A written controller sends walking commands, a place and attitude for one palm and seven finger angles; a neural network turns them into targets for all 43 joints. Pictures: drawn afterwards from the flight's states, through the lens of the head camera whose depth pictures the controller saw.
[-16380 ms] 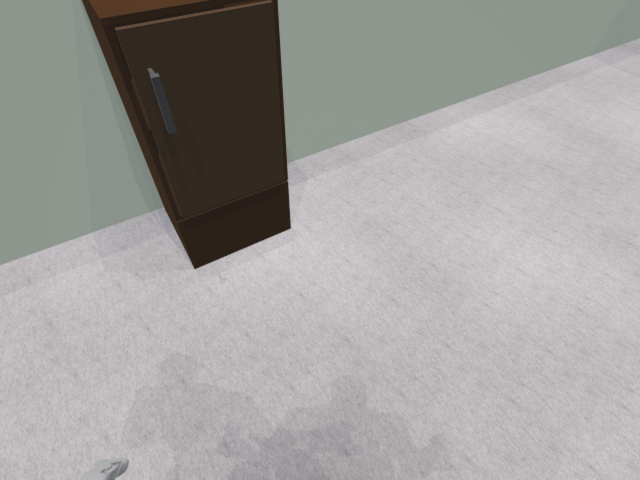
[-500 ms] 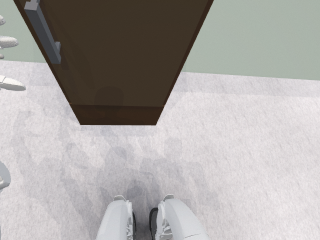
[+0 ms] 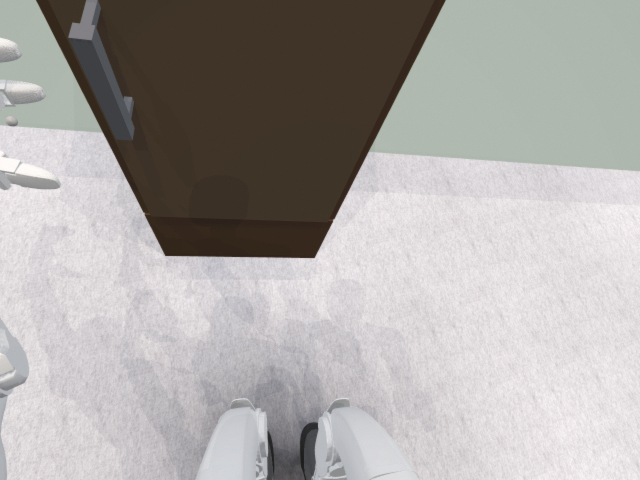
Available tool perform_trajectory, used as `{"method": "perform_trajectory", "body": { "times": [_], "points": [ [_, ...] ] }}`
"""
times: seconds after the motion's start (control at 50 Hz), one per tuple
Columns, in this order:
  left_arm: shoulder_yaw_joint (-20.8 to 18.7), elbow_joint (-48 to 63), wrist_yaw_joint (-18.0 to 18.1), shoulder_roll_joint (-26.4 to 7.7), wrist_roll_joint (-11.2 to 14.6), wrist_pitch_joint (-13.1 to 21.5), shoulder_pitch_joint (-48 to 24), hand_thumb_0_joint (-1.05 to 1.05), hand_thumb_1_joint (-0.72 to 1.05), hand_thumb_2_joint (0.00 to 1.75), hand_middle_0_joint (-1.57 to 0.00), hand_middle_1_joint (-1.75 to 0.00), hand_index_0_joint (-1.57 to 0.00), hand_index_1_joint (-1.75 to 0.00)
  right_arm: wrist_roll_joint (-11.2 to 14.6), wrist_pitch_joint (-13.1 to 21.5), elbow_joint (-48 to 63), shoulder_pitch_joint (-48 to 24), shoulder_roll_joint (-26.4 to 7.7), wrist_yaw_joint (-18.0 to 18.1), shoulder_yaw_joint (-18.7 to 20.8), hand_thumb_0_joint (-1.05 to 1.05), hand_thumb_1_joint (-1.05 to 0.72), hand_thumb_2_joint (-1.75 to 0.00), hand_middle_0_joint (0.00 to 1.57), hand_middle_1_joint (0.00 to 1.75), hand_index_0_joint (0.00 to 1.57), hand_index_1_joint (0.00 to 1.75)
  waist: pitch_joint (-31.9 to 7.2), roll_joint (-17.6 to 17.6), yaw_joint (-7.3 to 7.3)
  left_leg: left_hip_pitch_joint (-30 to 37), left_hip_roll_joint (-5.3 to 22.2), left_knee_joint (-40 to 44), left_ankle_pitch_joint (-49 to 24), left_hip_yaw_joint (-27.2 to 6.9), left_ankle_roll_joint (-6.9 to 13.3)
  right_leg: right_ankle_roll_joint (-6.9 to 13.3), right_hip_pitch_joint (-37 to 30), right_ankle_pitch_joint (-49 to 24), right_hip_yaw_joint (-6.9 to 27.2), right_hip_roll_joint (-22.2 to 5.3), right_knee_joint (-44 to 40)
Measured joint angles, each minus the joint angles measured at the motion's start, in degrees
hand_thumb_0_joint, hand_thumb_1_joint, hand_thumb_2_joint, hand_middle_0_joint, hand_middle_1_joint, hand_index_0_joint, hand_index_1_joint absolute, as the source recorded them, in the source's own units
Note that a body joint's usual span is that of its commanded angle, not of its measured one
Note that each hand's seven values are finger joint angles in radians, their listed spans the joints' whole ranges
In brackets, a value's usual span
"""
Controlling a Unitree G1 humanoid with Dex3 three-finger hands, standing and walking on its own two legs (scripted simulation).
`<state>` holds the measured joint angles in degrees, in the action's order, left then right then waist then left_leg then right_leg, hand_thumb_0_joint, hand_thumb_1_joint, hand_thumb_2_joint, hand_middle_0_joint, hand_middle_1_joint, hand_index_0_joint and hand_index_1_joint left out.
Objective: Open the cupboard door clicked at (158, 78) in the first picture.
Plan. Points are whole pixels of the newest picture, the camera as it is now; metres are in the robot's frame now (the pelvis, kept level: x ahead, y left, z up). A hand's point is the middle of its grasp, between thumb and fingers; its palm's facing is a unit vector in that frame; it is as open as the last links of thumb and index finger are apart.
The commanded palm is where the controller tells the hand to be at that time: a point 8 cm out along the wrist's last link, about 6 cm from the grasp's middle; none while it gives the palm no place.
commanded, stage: move the hooked fingers beside the handle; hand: left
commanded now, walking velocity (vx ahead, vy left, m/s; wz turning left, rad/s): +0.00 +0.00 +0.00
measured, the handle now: (109, 77) +0.57 +0.23 +0.05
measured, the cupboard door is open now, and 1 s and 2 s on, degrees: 0 0 0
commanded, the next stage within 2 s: slide the fingers in behind the handle in 0.36 s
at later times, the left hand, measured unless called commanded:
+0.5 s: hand (22, 122) +0.49 +0.30 +0.06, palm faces +0.04 -1.00 -0.03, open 14.0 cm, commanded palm +0.49 +0.31 +0.05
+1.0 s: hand (62, 121) +0.50 +0.26 +0.06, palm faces +0.03 -1.00 -0.02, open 14.0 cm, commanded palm +0.49 +0.28 +0.05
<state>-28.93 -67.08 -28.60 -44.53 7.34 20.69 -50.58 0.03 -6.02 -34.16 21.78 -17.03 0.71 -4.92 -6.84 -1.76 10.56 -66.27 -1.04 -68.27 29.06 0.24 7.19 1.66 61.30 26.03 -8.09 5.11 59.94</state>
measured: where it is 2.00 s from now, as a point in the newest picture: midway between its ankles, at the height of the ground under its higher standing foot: outside the picture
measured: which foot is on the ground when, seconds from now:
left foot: down 0.00-1.00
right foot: down 0.00-1.00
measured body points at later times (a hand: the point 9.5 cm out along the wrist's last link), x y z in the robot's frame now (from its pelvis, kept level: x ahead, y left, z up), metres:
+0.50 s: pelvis -0.01 -0.01 -0.01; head +0.16 +0.05 +0.41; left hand +0.48 +0.35 +0.06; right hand +0.01 -0.29 -0.09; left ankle +0.02 +0.03 -0.64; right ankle +0.02 -0.12 -0.64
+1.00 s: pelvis +0.00 -0.02 +0.00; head +0.16 +0.03 +0.42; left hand +0.49 +0.32 +0.06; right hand +0.01 -0.29 -0.10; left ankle +0.02 +0.03 -0.64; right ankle +0.02 -0.12 -0.64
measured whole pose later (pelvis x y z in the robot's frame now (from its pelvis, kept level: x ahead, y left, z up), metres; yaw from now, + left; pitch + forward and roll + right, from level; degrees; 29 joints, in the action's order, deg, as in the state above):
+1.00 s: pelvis +0.00 -0.02 +0.00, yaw +0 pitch +27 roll -7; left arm -27.5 -66.3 -26.1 -41.3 8.1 20.9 -49.2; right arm 0.5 -6.2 -34.1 21.3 -16.7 0.3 -5.1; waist -7.1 -1.8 10.4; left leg -65.6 -0.2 -68.4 29.6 1.0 6.6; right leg 2.9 61.7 26.6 -7.2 5.9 61.2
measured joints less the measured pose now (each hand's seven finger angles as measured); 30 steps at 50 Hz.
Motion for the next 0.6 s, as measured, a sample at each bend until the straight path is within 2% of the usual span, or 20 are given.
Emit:
{"method": "perform_trajectory", "body": {
  "times": [0.12,0.24,0.32,0.5,0.6],
  "points": [
    [1.3,-1.2,-0.2,0.7,-0.1,0.1,-0.8,-0.01,-0.5,0.3,-0.3,-1.2,-0.3,-1.2,0.0,0.0,0.5,-1.2,-0.7,0.3,0.2,0.0,-0.91,-0.9,0.2,0.3,0.2,0.3,-0.1,0.1,0.05,-0.2,-0.1,-0.2,-0.1,0.1,0.0,0.0,0.4,0.0,0.1,-0.1,0.5],
    [-0.7,-1.0,0.8,0.3,-0.8,0.8,-0.7,-0.01,-0.5,0.3,-0.3,-1.2,-0.3,-1.2,-0.1,0.6,1.1,-1.9,-0.8,0.4,0.1,0.0,-0.91,-0.9,0.2,0.3,0.2,0.3,0.4,0.2,0.64,-0.9,0.2,-1.0,0.1,0.4,0.0,0.3,1.3,0.2,0.2,0.1,1.4],
    [-1.6,-0.2,0.9,-0.5,-0.7,1.1,0.0,-0.01,-0.5,0.3,-0.3,-1.2,-0.3,-1.2,0.0,0.6,1.1,-1.6,-0.5,0.3,0.0,0.0,-0.91,-0.9,0.2,0.3,0.2,0.3,0.6,0.2,0.55,-1.0,0.5,-1.1,0.1,0.4,-0.2,0.4,1.4,0.1,0.3,0.3,1.5],
    [0.1,-3.3,-0.6,-2.5,-0.3,0.1,-2.7,-0.01,-0.5,0.3,-0.3,-1.2,-0.3,-1.2,0.3,0.4,0.1,-0.8,-0.5,0.7,-1.0,0.0,-0.91,-0.9,0.2,0.3,0.2,0.3,0.6,0.1,0.53,-2.1,0.4,-1.8,0.1,-0.2,-0.3,0.9,2.3,0.3,-0.4,0.2,2.3],
    [0.9,-1.9,-0.7,-1.2,0.3,0.7,-2.6,-0.01,-0.5,0.3,-0.3,-1.2,-0.3,-1.2,0.2,0.4,-0.3,-0.7,-0.5,0.6,-0.6,0.0,-0.91,-0.9,0.2,0.3,0.2,0.3,0.4,0.0,0.55,-2.7,0.5,-2.1,0.2,-0.2,-0.5,1.0,3.0,0.4,-0.4,0.3,2.6]
  ]
}}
